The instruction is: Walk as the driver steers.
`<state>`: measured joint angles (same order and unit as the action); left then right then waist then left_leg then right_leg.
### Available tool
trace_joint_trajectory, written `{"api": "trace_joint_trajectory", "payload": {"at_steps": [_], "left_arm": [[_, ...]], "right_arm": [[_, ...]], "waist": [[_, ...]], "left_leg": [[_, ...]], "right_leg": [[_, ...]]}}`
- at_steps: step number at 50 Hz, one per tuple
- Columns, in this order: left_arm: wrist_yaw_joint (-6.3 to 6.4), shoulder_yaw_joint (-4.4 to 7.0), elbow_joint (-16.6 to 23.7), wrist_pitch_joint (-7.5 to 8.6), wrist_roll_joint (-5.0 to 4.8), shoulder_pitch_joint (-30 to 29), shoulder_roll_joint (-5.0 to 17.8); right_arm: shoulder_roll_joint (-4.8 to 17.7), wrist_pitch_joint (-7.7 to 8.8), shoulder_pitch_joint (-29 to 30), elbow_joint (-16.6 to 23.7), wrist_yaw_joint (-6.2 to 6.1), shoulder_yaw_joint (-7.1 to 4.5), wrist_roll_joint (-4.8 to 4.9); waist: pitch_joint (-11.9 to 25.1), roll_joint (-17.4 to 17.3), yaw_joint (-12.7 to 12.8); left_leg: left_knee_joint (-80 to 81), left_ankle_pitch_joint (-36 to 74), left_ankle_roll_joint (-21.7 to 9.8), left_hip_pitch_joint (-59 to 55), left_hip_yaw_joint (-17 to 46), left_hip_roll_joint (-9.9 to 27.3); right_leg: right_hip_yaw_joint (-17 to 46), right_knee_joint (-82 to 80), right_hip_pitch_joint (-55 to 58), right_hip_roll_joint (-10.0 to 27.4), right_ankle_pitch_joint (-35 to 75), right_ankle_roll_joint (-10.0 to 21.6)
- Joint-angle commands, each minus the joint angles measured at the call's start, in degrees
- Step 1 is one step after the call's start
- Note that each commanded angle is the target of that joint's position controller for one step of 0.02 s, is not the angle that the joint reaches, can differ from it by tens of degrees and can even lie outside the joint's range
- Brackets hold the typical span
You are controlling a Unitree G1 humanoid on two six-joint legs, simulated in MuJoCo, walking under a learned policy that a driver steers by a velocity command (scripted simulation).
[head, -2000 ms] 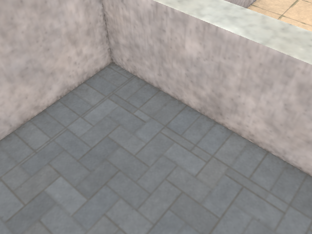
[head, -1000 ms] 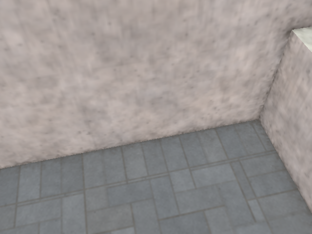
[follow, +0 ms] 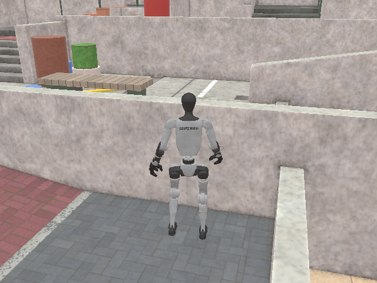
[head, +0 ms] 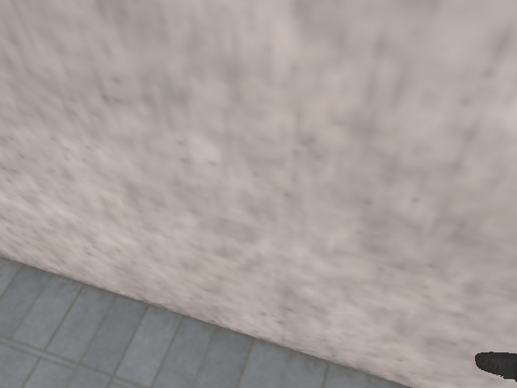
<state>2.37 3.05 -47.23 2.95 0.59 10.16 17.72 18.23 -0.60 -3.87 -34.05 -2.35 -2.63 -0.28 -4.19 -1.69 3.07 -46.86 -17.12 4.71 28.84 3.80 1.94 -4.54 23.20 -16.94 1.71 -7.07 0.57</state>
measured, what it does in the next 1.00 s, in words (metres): steps on the spot, turning left: left foot, then left foot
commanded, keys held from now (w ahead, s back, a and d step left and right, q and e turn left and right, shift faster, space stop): w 0.26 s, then q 0.74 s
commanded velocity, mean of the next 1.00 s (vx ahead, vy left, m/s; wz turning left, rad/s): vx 0.00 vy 0.00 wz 0.36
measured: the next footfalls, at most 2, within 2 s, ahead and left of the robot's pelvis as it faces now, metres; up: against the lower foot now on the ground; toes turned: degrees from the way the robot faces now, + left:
left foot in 0.08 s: +0.09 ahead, +0.15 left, +0.00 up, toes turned -1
left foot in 0.88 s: +0.01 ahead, +0.15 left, +0.00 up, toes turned +20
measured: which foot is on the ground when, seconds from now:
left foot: up 0.00-0.06, down 0.08-0.58, up 0.60-0.86, down 0.88-1.00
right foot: down 0.00-0.90, up 0.92-1.00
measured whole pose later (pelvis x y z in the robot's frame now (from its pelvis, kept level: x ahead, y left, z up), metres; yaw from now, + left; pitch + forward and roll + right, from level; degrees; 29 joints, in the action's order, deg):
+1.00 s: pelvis +0.00 +0.04 +0.00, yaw +21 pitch +2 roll -1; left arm 2.3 3.2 -50.4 1.4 1.1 5.6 19.2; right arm 16.9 -2.3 -11.0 -33.7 -1.0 -4.6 -0.8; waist -2.7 2.0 0.4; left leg -30.8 -15.1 -2.6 17.9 0.3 -1.7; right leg -0.5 61.5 -27.9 3.8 -28.0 -4.8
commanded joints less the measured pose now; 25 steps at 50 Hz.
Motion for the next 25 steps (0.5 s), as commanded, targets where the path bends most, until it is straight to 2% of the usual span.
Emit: {"api": "trace_joint_trajectory", "payload": {"at_steps": [1, 2, 3, 4, 5, 6, 7, 8, 10, 11, 12, 13, 14, 17, 19, 20, 22, 24, 25], "left_arm": [[-0.28, 1.57, 3.4, 0.45, -0.32, -6.2, 8.0], [-0.58, 1.02, 2.5, 0.54, -0.32, -5.1, 6.8], [-0.90, -0.17, 1.0, 0.91, -0.13, -2.8, 4.2], [-1.38, -1.21, 0.2, 1.32, 1.28, 0.1, 1.9], [-1.44, -1.97, 0.5, 1.83, 2.34, 3.8, 0.5], [-0.87, -1.32, 0.9, 1.54, 1.96, -1.3, 3.7], [-0.65, -1.03, 0.6, 1.26, 1.22, -2.1, 4.8], [-0.32, -1.06, -1.1, 1.01, 1.10, -1.0, 4.5], [-0.22, -1.51, -2.5, 0.91, 1.73, -0.1, 4.3], [-0.33, -1.81, -2.6, 1.18, 1.75, -0.8, 4.4], [-0.08, -2.09, -3.4, 1.13, 1.68, -1.1, 4.8], [0.05, -1.70, -5.1, 1.02, 1.04, -0.5, 6.5], [0.28, -1.69, -5.3, 1.06, 0.90, -2.0, 6.5], [1.20, -1.31, -5.7, 1.47, 1.24, -3.1, 6.8], [1.59, -1.22, -5.8, 1.51, 0.98, -2.7, 6.4], [2.07, -1.58, -5.8, 1.30, 1.04, -2.4, 5.1], [2.37, -1.55, -5.4, 1.03, 0.87, -2.4, 5.1], [2.23, -1.58, -4.6, 1.06, 0.68, -2.6, 5.0], [2.14, -1.75, -4.0, 1.10, 0.44, -2.8, 4.8]], "right_arm": [[3.4, -0.19, -4.3, 2.3, 0.05, -1.58, 0.04], [3.6, 0.12, -3.6, 2.1, 0.06, -1.81, -0.04], [3.7, 0.45, -3.5, 2.4, -0.07, -1.83, 0.12], [5.5, 0.70, -3.7, 3.2, -0.36, -1.87, -0.35], [7.8, 0.31, -0.5, 4.7, -0.50, -1.76, -1.60], [5.6, 0.78, 0.0, 3.2, -0.09, -1.59, -2.20], [3.9, 1.54, 2.8, 2.7, 0.26, -1.05, -2.26], [3.2, 2.09, 3.8, 2.0, 0.53, -0.80, -1.89], [3.0, 2.69, 3.2, 0.2, 0.72, -0.56, -0.43], [2.4, 2.85, 1.8, -0.9, 0.80, -0.30, -0.13], [0.5, 2.67, 1.3, -1.3, 0.93, 0.42, -0.31], [0.5, 2.39, 1.1, -1.5, 0.99, 0.46, -0.53], [1.9, 2.31, 1.6, -1.6, 1.05, 0.19, -0.52], [5.4, 2.27, 1.9, -2.2, 0.96, -1.14, 0.46], [5.9, 1.99, 1.4, -2.2, 0.84, -1.70, 0.56], [5.8, 1.39, 1.8, -1.7, 0.88, -1.84, 0.19], [6.1, 0.85, 1.6, -1.4, 0.70, -2.36, 0.05], [6.1, 0.58, 1.1, -1.1, 0.34, -2.72, 0.31], [5.5, 0.61, 1.7, -0.7, 0.09, -2.68, 0.95]], "waist": [[10.2, 9.3, -3.8], [9.3, 9.2, -3.2], [8.4, 8.1, -3.1], [10.2, 2.8, -2.0], [12.4, -9.0, 1.3], [12.3, -8.8, -1.8], [10.1, -7.9, -0.5], [9.9, -7.7, 0.1], [8.9, -6.8, 0.3], [8.7, -5.5, -0.3], [8.0, -5.0, -1.0], [5.6, -2.1, -1.8], [4.0, -1.1, -2.0], [5.3, -2.2, -1.9], [7.0, -3.5, -2.1], [7.9, -4.9, -2.1], [9.0, -5.4, -2.2], [10.2, -5.3, -2.5], [10.4, -4.4, -2.1]], "left_leg": [[10.6, 6.0, -2.2, -15.4, -2.0, -0.6], [15.9, 6.4, -3.5, -17.6, -3.3, -1.9], [22.0, 7.8, -5.2, -21.3, -2.3, -1.4], [25.1, 19.0, -7.4, -27.1, 5.8, 5.8], [25.7, 27.1, -14.9, -25.0, 15.2, 15.3], [28.3, 20.0, -18.2, -16.3, 15.1, 14.9], [28.3, 17.0, -16.5, -14.0, 12.3, 11.8], [27.6, 16.3, -14.6, -13.8, 9.7, 9.4], [26.1, 13.0, -11.5, -13.7, 7.3, 6.6], [25.9, 7.7, -9.6, -13.8, 7.0, 5.1], [26.9, 3.1, -8.9, -13.2, 6.6, 4.1], [27.8, -0.8, -8.2, -12.9, 5.6, 3.1], [27.7, -0.5, -8.1, -12.4, 6.2, 2.7], [26.6, 10.7, -10.4, -13.2, 8.8, 3.5], [25.7, 17.7, -12.4, -15.1, 11.2, 4.6], [25.3, 19.8, -13.0, -15.8, 12.3, 5.1], [24.4, 23.2, -14.5, -17.4, 14.7, 6.0], [23.4, 25.3, -15.2, -18.5, 17.0, 6.6], [22.6, 25.3, -14.7, -17.6, 17.1, 6.2]], "right_leg": [[8.0, -4.8, -1.0, 12.0, 3.2, 10.0], [7.9, -3.6, -1.5, 10.6, -2.5, 8.0], [7.7, -1.8, -3.4, 8.9, -6.9, 4.8], [4.9, 4.3, -6.3, 5.3, -12.2, 0.2], [2.3, 10.0, -8.4, 1.6, -21.5, -4.0], [6.2, 13.8, -2.6, 2.7, -20.7, -5.3], [6.5, 13.7, -0.8, 2.6, -17.5, -5.7], [6.2, 11.8, 0.4, 2.1, -14.2, -6.0], [7.1, 5.2, 3.8, 2.3, -6.2, -6.4], [8.3, 2.1, 5.5, 3.1, -2.8, -5.9], [9.2, 0.3, 5.8, 3.9, -3.5, -4.8], [8.7, 0.0, 3.7, 3.3, -6.4, -3.5], [8.0, 0.2, 3.3, 2.7, -6.8, -2.9], [6.2, 2.5, 4.1, 1.4, -6.0, -3.9], [5.0, 5.3, 3.0, 0.5, -7.5, -4.3], [4.7, 6.5, 2.3, 0.2, -8.5, -4.2], [4.6, 8.9, 0.0, -0.4, -9.8, -3.9], [5.4, 9.8, -0.9, -0.3, -10.0, -3.1], [5.9, 8.5, 0.1, 0.2, -8.0, -2.6]]}}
